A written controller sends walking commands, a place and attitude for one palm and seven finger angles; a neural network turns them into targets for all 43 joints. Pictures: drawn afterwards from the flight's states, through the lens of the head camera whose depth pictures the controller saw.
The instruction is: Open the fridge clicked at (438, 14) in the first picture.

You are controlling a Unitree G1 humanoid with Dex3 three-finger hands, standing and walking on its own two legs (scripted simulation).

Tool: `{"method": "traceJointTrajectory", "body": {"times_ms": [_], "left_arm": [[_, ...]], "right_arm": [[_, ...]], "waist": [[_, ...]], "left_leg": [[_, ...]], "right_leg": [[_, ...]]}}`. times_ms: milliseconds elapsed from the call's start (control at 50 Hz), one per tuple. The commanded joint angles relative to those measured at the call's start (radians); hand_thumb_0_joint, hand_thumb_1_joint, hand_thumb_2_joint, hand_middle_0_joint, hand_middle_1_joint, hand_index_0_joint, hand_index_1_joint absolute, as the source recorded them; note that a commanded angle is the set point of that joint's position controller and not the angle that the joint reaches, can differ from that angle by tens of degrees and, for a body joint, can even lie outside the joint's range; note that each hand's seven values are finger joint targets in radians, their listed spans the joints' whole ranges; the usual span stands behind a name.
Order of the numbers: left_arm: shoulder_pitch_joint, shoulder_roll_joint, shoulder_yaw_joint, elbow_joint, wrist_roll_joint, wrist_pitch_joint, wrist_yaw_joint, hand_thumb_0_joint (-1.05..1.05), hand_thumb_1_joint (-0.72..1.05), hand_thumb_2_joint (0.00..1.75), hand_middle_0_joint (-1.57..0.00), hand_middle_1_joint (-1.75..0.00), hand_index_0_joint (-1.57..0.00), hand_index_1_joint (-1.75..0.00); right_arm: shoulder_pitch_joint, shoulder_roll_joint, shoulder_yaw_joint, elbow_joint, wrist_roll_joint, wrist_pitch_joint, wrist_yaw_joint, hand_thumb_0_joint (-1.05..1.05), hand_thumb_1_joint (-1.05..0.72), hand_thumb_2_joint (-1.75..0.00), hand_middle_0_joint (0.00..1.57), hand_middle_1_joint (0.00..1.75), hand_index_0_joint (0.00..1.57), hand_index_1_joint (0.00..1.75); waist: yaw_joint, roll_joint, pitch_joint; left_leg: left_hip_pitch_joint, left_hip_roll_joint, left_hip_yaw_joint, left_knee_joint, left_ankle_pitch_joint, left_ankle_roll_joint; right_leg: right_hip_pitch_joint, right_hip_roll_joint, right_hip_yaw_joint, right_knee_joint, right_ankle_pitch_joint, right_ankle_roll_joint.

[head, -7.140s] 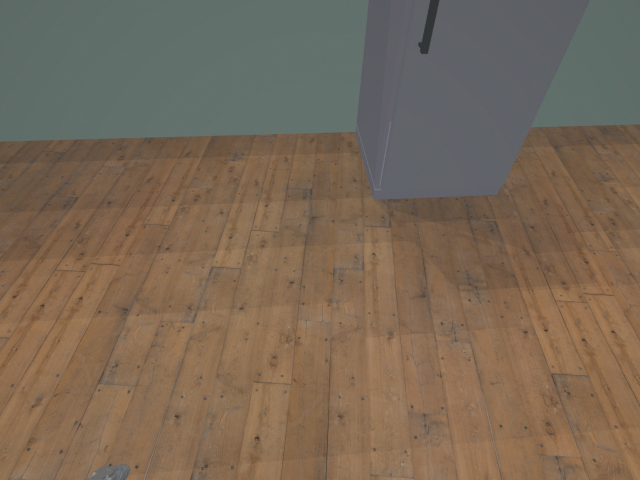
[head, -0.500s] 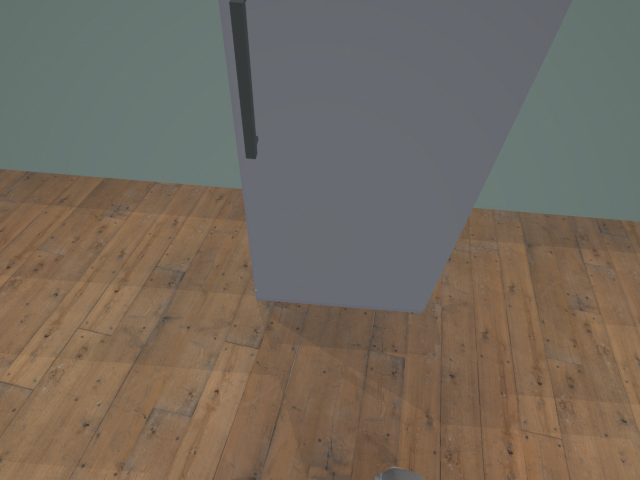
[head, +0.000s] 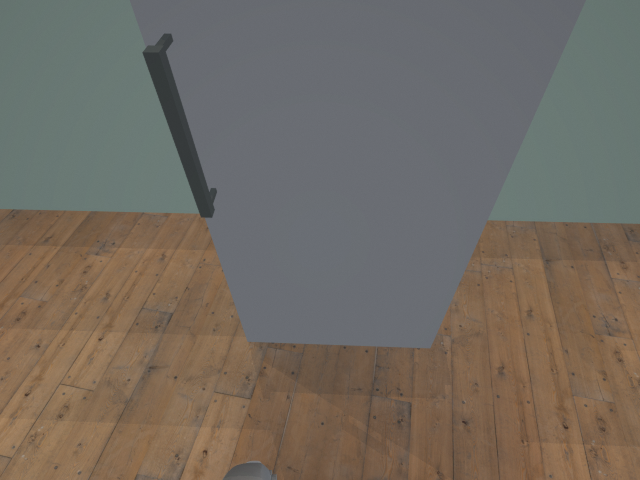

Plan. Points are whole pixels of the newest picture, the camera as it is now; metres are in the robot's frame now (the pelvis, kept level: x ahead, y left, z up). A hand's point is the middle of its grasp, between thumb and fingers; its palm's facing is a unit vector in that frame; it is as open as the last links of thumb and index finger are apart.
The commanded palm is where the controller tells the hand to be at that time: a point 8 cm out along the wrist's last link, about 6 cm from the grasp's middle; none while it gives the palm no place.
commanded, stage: take the last steps up to it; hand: left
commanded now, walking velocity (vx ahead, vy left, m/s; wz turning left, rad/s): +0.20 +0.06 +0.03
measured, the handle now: (189, 138) +0.59 +0.24 +0.11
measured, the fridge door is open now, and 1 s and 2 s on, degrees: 0 0 0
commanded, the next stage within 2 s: come to a stop and stand still in 0.12 s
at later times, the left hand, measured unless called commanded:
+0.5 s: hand out of the picture +0.14 +0.21 -0.18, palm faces +0.04 -0.98 -0.20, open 7.4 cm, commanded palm none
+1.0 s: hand out of the picture +0.11 +0.17 -0.15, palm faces +0.07 -0.96 -0.28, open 7.3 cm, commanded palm none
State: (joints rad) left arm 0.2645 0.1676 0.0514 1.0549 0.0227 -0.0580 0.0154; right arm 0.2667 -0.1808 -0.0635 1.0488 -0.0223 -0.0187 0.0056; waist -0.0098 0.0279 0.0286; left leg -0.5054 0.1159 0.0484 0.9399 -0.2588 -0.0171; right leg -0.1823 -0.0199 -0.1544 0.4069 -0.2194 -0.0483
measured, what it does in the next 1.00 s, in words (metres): steps on the spot: left foot, then right foot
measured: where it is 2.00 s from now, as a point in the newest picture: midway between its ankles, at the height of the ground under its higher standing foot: outside the picture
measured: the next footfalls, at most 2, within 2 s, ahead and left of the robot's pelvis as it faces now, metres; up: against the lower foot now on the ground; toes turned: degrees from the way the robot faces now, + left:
left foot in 0.18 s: +0.18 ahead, +0.15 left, +0.00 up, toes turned +7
right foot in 0.62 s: +0.17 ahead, -0.10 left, +0.00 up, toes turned -7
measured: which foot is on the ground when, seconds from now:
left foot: up 0.00-0.16, down 0.18-0.62, up 0.64-1.00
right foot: down 0.00-0.20, up 0.22-0.60, down 0.62-1.00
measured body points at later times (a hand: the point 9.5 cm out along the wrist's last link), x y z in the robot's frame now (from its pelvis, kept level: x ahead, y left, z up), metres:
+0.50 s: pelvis +0.11 +0.04 +0.00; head +0.14 +0.04 +0.44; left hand +0.14 +0.27 -0.16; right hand +0.18 -0.20 -0.15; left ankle +0.14 +0.14 -0.74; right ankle +0.13 -0.09 -0.71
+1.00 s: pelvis +0.06 -0.02 +0.00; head +0.08 -0.06 +0.45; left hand +0.11 +0.22 -0.13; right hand +0.10 -0.26 -0.17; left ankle +0.01 +0.16 -0.69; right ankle +0.13 -0.10 -0.74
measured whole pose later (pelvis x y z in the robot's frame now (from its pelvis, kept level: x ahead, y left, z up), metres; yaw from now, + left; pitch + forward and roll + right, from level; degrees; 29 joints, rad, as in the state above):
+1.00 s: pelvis +0.06 -0.02 +0.00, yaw -1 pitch +0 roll +4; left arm 0.21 0.15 0.04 0.99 0.03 0.01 0.03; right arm 0.21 -0.21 -0.07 1.05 -0.02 0.07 0.00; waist 0.04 0.02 0.05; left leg -0.30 0.03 0.00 0.84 -0.42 -0.06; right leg -0.31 -0.06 -0.08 0.44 -0.13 -0.06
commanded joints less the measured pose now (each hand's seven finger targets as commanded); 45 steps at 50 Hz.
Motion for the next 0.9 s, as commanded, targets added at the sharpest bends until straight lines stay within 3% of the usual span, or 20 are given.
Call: {"method": "traceJointTrajectory", "body": {"times_ms": [0, 60, 120, 140, 160, 180, 200, 220, 240, 280, 360, 500, 560, 580, 600, 620, 640, 700, 780, 880], "left_arm": [[0.082, 0.123, 0.015, -0.013, 0.000, -0.024, -0.003, 0.00, 0.90, 0.90, -0.20, -0.30, -0.20, -0.30], [0.103, 0.143, 0.022, 0.000, 0.003, -0.019, 0.000, 0.00, 0.90, 0.90, -0.20, -0.30, -0.20, -0.30], [0.095, 0.134, 0.019, 0.009, -0.004, -0.002, 0.004, 0.00, 0.90, 0.90, -0.20, -0.30, -0.20, -0.30], [0.110, 0.105, 0.012, 0.012, -0.006, 0.004, 0.002, 0.00, 0.90, 0.90, -0.20, -0.30, -0.20, -0.30], [0.129, 0.059, 0.004, -0.003, -0.011, 0.006, 0.000, 0.00, 0.90, 0.90, -0.20, -0.30, -0.20, -0.30], [0.112, 0.038, -0.006, -0.023, -0.009, 0.005, 0.002, 0.00, 0.90, 0.90, -0.20, -0.30, -0.20, -0.30], [0.080, 0.051, -0.004, -0.039, -0.003, 0.009, 0.006, 0.00, 0.90, 0.90, -0.20, -0.30, -0.20, -0.30], [0.076, 0.037, -0.007, -0.017, 0.000, 0.018, 0.010, 0.00, 0.90, 0.90, -0.20, -0.30, -0.20, -0.30], [0.076, 0.041, -0.006, 0.004, -0.004, 0.025, 0.009, 0.00, 0.90, 0.90, -0.20, -0.30, -0.20, -0.30], [0.130, 0.011, -0.017, 0.032, -0.013, 0.043, 0.012, 0.00, 0.90, 0.90, -0.20, -0.30, -0.20, -0.30], [0.125, 0.039, -0.009, 0.021, -0.010, 0.078, 0.018, 0.00, 0.90, 0.90, -0.20, -0.30, -0.20, -0.30], [0.046, 0.061, 0.015, -0.063, -0.002, 0.100, 0.016, 0.00, 0.90, 0.90, -0.20, -0.30, -0.20, -0.30], [0.093, 0.076, 0.017, -0.057, 0.000, 0.080, 0.016, 0.00, 0.90, 0.90, -0.20, -0.30, -0.20, -0.30], [0.082, 0.122, 0.022, -0.063, 0.006, 0.068, 0.019, 0.00, 0.90, 0.90, -0.20, -0.30, -0.20, -0.30], [0.063, 0.197, 0.031, -0.070, 0.012, 0.058, 0.026, 0.00, 0.90, 0.90, -0.20, -0.30, -0.20, -0.30], [0.070, 0.220, 0.030, -0.076, 0.004, 0.057, 0.022, 0.00, 0.90, 0.90, -0.20, -0.30, -0.20, -0.30], [0.036, 0.202, 0.028, -0.083, 0.005, 0.059, 0.025, 0.00, 0.90, 0.90, -0.20, -0.30, -0.20, -0.30], [-0.056, 0.170, 0.024, -0.104, 0.000, 0.060, 0.030, 0.00, 0.90, 0.90, -0.20, -0.30, -0.20, -0.30], [-0.018, 0.183, 0.034, -0.103, -0.001, 0.054, 0.035, 0.00, 0.90, 0.90, -0.20, -0.30, -0.20, -0.30], [0.015, 0.187, 0.039, -0.095, 0.004, 0.056, 0.029, 0.00, 0.90, 0.90, -0.20, -0.30, -0.20, -0.30]], "right_arm": [[0.012, 0.007, 0.014, -0.046, 0.000, -0.010, 0.016, 0.00, -0.90, -0.90, 0.20, 0.30, 0.20, 0.30], [-0.047, -0.006, 0.015, -0.071, 0.004, -0.025, 0.017, 0.00, -0.90, -0.90, 0.20, 0.30, 0.20, 0.30], [0.023, -0.038, 0.013, -0.041, 0.002, -0.035, 0.010, 0.00, -0.90, -0.90, 0.20, 0.30, 0.20, 0.30], [0.096, -0.084, 0.003, -0.021, -0.001, -0.041, 0.003, 0.00, -0.90, -0.90, 0.20, 0.30, 0.20, 0.30], [0.181, -0.165, -0.016, -0.007, -0.012, -0.047, -0.007, 0.00, -0.90, -0.90, 0.20, 0.30, 0.20, 0.30], [0.230, -0.209, -0.022, 0.005, -0.006, -0.034, -0.014, 0.00, -0.90, -0.90, 0.20, 0.30, 0.20, 0.30], [0.199, -0.196, -0.016, -0.007, -0.005, -0.022, -0.017, 0.00, -0.90, -0.90, 0.20, 0.30, 0.20, 0.30], [0.129, -0.140, 0.002, -0.016, -0.002, -0.027, -0.025, 0.00, -0.90, -0.90, 0.20, 0.30, 0.20, 0.30], [0.042, -0.091, 0.020, -0.033, 0.002, -0.028, -0.033, 0.00, -0.90, -0.90, 0.20, 0.30, 0.20, 0.30], [-0.038, -0.071, 0.036, -0.049, 0.004, -0.029, -0.042, 0.00, -0.90, -0.90, 0.20, 0.30, 0.20, 0.30], [-0.042, -0.113, 0.011, -0.042, 0.008, -0.008, -0.056, 0.00, -0.90, -0.90, 0.20, 0.30, 0.20, 0.30], [-0.060, -0.154, -0.028, -0.051, -0.004, 0.030, -0.055, 0.00, -0.90, -0.90, 0.20, 0.30, 0.20, 0.30], [-0.078, -0.144, -0.032, -0.060, 0.001, 0.038, -0.044, 0.00, -0.90, -0.90, 0.20, 0.30, 0.20, 0.30], [-0.051, -0.107, -0.030, -0.061, 0.009, 0.040, -0.038, 0.00, -0.90, -0.90, 0.20, 0.30, 0.20, 0.30], [-0.033, -0.040, -0.018, -0.079, 0.016, 0.042, -0.031, 0.00, -0.90, -0.90, 0.20, 0.30, 0.20, 0.30], [-0.065, -0.046, -0.018, -0.092, 0.018, 0.058, -0.032, 0.00, -0.90, -0.90, 0.20, 0.30, 0.20, 0.30], [-0.062, -0.045, -0.020, -0.087, 0.016, 0.071, -0.034, 0.00, -0.90, -0.90, 0.20, 0.30, 0.20, 0.30], [-0.032, -0.062, -0.020, -0.051, 0.008, 0.081, -0.028, 0.00, -0.90, -0.90, 0.20, 0.30, 0.20, 0.30], [-0.034, -0.082, -0.020, -0.055, 0.004, 0.077, -0.017, 0.00, -0.90, -0.90, 0.20, 0.30, 0.20, 0.30], [-0.044, -0.080, -0.014, -0.065, 0.002, 0.074, -0.008, 0.00, -0.90, -0.90, 0.20, 0.30, 0.20, 0.30]], "waist": [[0.023, -0.151, 0.030], [0.040, -0.143, 0.021], [-0.003, -0.119, 0.009], [-0.030, -0.011, -0.029], [-0.058, 0.175, -0.084], [-0.065, 0.277, -0.097], [-0.057, 0.160, -0.048], [-0.033, 0.182, -0.036], [-0.001, 0.135, 0.017], [0.036, 0.063, 0.000], [0.019, 0.064, -0.069], [0.008, 0.166, -0.040], [0.042, 0.114, -0.066], [0.031, -0.015, -0.080], [0.023, -0.229, -0.081], [0.052, -0.231, -0.075], [0.038, -0.175, -0.062], [0.014, -0.173, -0.013], [0.046, -0.151, -0.056], [0.069, -0.182, -0.052]], "left_leg": [[0.039, -0.013, 0.037, -0.187, 0.051, -0.014], [0.088, -0.025, 0.040, -0.291, 0.034, -0.004], [0.308, -0.064, 0.076, -0.457, 0.121, 0.003], [0.450, -0.031, 0.028, -0.495, 0.171, 0.019], [0.589, 0.156, -0.188, -0.532, 0.300, 0.099], [0.605, 0.298, -0.343, -0.635, 0.356, 0.193], [0.516, 0.310, -0.330, -0.655, 0.270, 0.232], [0.449, 0.266, -0.290, -0.673, 0.330, 0.202], [0.340, 0.236, -0.222, -0.671, 0.435, 0.182], [0.280, 0.194, -0.112, -0.660, 0.608, 0.162], [0.378, 0.212, -0.084, -0.605, 0.755, 0.176], [0.371, 0.215, -0.088, -0.554, 0.701, 0.178], [0.340, 0.138, -0.034, -0.451, 0.495, 0.103], [0.289, 0.061, 0.017, -0.364, 0.298, 0.047], [0.150, -0.059, 0.082, -0.245, -0.084, -0.005], [0.155, -0.090, 0.015, -0.100, -0.338, -0.009], [0.165, -0.083, -0.039, 0.001, -0.338, -0.006], [0.082, -0.081, -0.082, 0.154, -0.222, -0.015], [0.030, -0.083, -0.084, 0.136, -0.154, -0.041], [0.066, -0.079, -0.063, -0.018, -0.152, -0.044]], "right_leg": [[-0.011, -0.241, 0.159, -0.195, 0.188, -0.100], [0.036, -0.271, 0.173, -0.140, 0.248, -0.100], [-0.036, -0.212, 0.119, -0.021, 0.185, -0.051], [-0.107, -0.163, 0.089, 0.129, 0.141, -0.024], [-0.253, -0.058, 0.007, 0.347, -0.076, 0.023], [-0.348, 0.001, 0.002, 0.583, -0.413, 0.044], [-0.368, -0.034, 0.066, 0.672, -0.418, 0.028], [-0.362, -0.066, 0.106, 0.685, -0.346, 0.035], [-0.301, -0.097, 0.132, 0.653, -0.283, 0.048], [-0.177, -0.096, 0.141, 0.532, -0.216, 0.075], [-0.158, -0.066, 0.111, 0.407, -0.182, 0.088], [-0.169, -0.034, 0.103, 0.342, -0.180, 0.068], [-0.040, -0.038, 0.090, 0.069, 0.085, 0.066], [0.016, -0.110, 0.175, -0.008, 0.298, 0.052], [0.071, -0.294, 0.376, -0.025, 0.575, -0.025], [-0.009, -0.395, 0.404, -0.065, 0.638, -0.129], [-0.053, -0.381, 0.371, -0.073, 0.579, -0.164], [-0.058, -0.307, 0.333, -0.081, 0.404, -0.143], [0.056, -0.305, 0.322, -0.081, 0.355, -0.122], [0.060, -0.294, 0.363, -0.153, 0.059, -0.104]]}}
